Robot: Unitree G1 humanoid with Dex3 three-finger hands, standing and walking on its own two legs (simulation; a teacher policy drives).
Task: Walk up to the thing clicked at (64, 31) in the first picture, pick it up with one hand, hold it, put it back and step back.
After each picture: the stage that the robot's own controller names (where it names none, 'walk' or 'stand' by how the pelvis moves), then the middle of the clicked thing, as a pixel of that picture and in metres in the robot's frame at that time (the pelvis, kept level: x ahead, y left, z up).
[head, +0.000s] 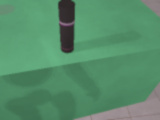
stand; (67, 29) +0.63 +0.06 +0.06
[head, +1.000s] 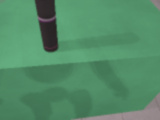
walk; (48, 25) +0.57 +0.16 +0.09
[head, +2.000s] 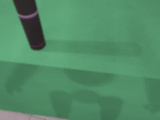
stand; (30, 21) +0.54 +0.21 +0.11
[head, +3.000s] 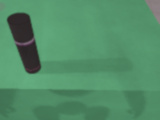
stand; (27, 47) +0.47 +0.21 +0.07
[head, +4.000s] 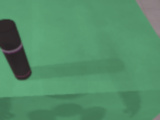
stand; (15, 53) +0.45 +0.23 +0.06
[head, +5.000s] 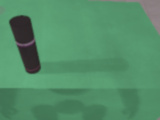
stand; (27, 48) +0.49 +0.21 +0.06
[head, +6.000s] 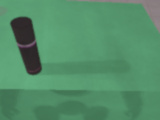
stand; (28, 49) +0.49 +0.20 +0.06
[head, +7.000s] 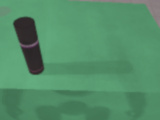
rise first; (31, 49) +0.49 +0.20 +0.06
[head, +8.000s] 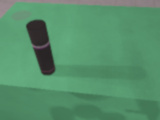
rise first; (43, 50) +0.49 +0.19 +0.06
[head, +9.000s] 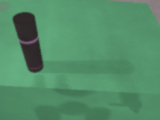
go down; (30, 46) +0.50 +0.18 +0.07
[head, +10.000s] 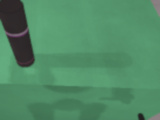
go down; (19, 38) +0.48 +0.18 +0.08
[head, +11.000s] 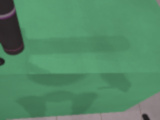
close in; (5, 21) +0.49 +0.18 +0.12
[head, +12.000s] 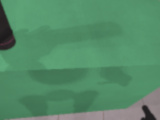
close; out of the picture +0.52 +0.20 +0.14
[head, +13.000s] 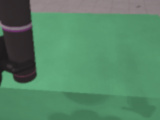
lift; (19, 40) +0.34 +0.16 +0.26
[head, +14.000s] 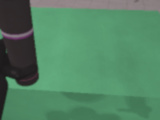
hold; (20, 44) +0.33 +0.16 +0.25
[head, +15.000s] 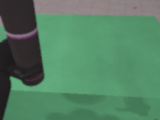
hold; (25, 44) +0.31 +0.14 +0.27
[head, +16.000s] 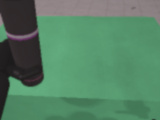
hold; (25, 45) +0.31 +0.14 +0.26
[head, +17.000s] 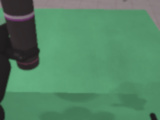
crouch; (22, 28) +0.38 +0.14 +0.26
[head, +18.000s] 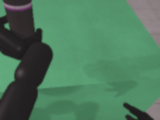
crouch; (20, 18) +0.46 +0.11 +0.23
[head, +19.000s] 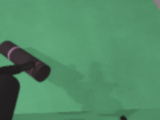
hold; (23, 59) +0.49 +0.20 +0.00
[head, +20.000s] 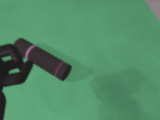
lower; (41, 58) +0.48 +0.15 -0.03
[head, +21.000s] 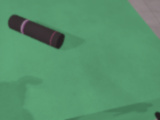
lower; (36, 31) +0.61 +0.18 +0.02
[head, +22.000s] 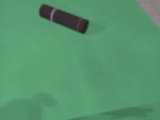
lower; (63, 18) +0.72 +0.11 +0.02
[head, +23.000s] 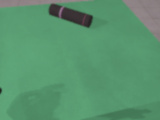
lower; (70, 15) +0.82 +0.07 +0.01
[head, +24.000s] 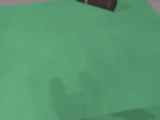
rise; (95, 0) +0.95 -0.02 +0.01
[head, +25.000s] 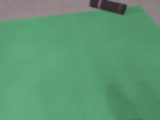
sink last; (107, 5) +1.05 -0.09 -0.02
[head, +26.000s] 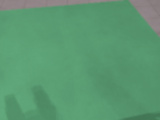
sink last; (86, 34) +1.41 -0.03 -0.64
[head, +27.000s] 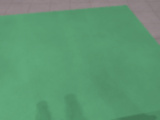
stand; (87, 42) +1.48 -0.03 -0.74
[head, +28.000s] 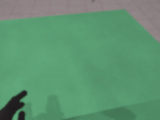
stand; (89, 47) +1.54 -0.11 -0.71
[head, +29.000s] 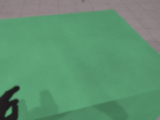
stand; (82, 46) +1.58 -0.11 -0.73
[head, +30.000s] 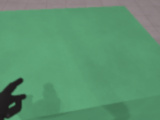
stand; (91, 40) +1.58 -0.23 -0.74
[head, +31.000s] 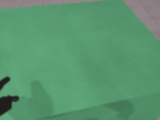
stand; (91, 35) +1.58 -0.21 -0.74
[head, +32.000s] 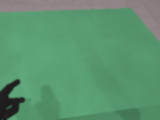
stand; (102, 41) +1.56 -0.34 -0.74
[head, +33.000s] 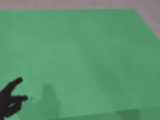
stand; (105, 41) +1.57 -0.40 -0.74
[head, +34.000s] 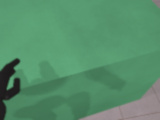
walk; (95, 7) +1.70 -0.39 -0.71
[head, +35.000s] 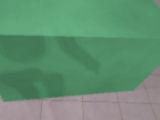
walk; (106, 14) +2.03 -0.42 -0.72
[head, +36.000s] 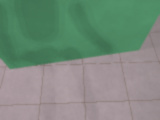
walk; out of the picture +2.15 -0.49 -0.66
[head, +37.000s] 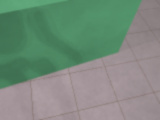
walk; out of the picture +2.19 -0.19 -0.71
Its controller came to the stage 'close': yes
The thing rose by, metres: 0.23
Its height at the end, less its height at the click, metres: -0.80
